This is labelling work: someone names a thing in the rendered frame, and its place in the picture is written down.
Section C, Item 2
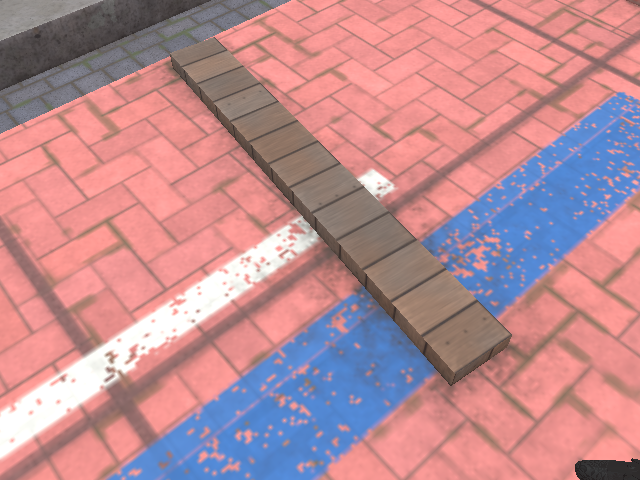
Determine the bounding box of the right robot hand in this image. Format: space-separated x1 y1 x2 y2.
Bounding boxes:
575 458 640 480

